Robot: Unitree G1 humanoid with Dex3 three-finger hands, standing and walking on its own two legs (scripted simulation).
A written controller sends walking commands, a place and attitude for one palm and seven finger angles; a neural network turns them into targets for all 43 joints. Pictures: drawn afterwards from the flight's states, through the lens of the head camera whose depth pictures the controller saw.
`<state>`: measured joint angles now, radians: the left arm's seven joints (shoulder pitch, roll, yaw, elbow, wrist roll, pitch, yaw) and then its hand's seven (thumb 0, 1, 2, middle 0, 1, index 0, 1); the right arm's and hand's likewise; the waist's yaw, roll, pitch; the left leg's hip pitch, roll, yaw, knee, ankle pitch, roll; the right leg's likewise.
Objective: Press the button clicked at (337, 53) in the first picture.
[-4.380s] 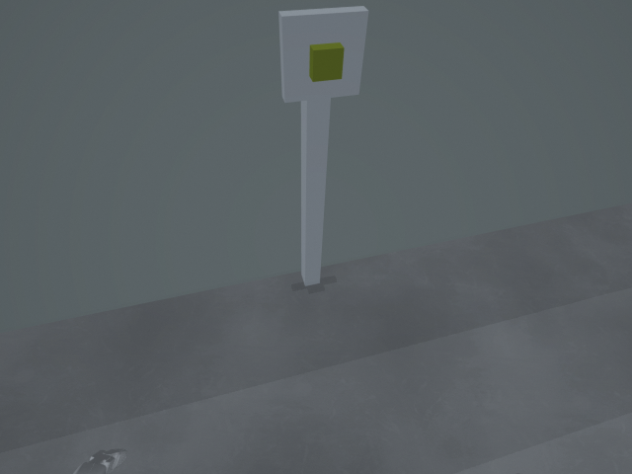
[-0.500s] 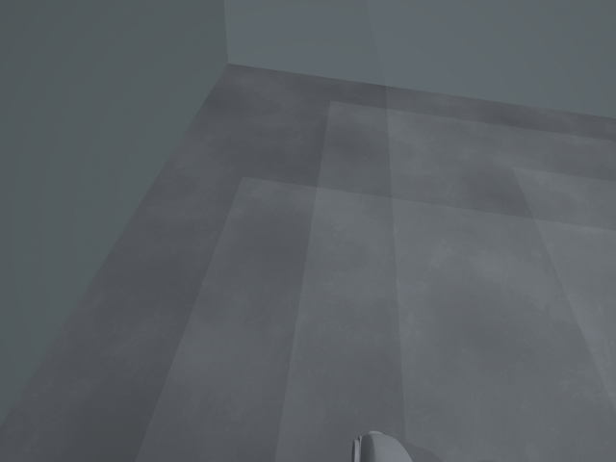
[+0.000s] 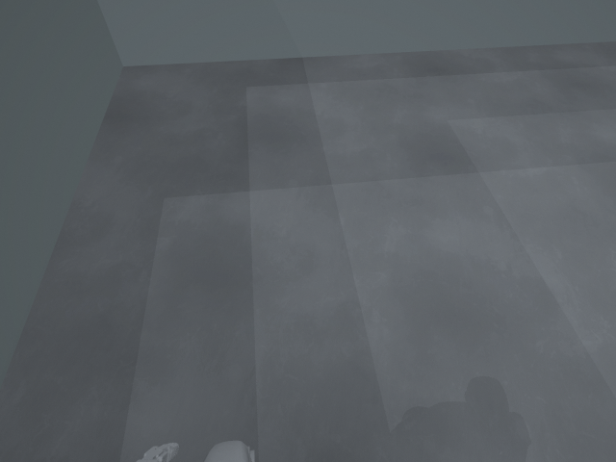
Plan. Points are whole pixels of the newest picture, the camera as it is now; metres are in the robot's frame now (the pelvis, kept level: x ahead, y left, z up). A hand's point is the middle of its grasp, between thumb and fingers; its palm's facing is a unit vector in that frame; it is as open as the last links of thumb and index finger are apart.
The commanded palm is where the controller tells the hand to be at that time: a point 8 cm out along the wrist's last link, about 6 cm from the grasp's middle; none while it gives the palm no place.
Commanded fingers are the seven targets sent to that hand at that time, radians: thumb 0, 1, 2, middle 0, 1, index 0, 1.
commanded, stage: turn to face it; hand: left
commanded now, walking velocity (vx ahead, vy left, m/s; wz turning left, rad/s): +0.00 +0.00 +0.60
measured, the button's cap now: out of the picture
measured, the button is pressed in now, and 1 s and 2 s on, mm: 0 0 0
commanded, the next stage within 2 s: none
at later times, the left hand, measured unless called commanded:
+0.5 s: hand out of the picture +0.03 +0.27 -0.17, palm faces +0.31 -0.92 -0.23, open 7.4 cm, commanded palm none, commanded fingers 0.00 0.90 0.90 -0.20 -0.30 -0.20 -0.30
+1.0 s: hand out of the picture +0.01 +0.17 -0.13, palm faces +0.55 -0.79 -0.29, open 7.4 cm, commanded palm none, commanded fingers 0.00 0.90 0.90 -0.20 -0.30 -0.20 -0.30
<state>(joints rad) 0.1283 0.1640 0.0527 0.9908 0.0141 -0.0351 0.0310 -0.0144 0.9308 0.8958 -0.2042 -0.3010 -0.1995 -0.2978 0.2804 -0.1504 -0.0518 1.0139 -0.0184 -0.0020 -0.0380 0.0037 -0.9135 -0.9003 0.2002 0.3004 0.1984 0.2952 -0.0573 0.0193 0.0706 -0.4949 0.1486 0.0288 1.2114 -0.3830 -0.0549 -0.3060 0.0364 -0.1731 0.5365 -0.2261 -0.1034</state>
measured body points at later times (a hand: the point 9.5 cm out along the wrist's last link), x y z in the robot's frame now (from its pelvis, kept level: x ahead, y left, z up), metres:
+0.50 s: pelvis +0.03 +0.05 +0.01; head +0.07 +0.09 +0.46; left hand +0.01 +0.32 -0.15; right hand +0.14 -0.17 -0.13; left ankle +0.04 +0.13 -0.73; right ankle +0.04 -0.12 -0.64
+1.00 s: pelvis +0.04 -0.04 +0.01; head +0.08 -0.06 +0.46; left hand -0.02 +0.21 -0.11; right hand +0.24 -0.24 -0.14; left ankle -0.05 +0.09 -0.62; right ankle +0.07 -0.13 -0.73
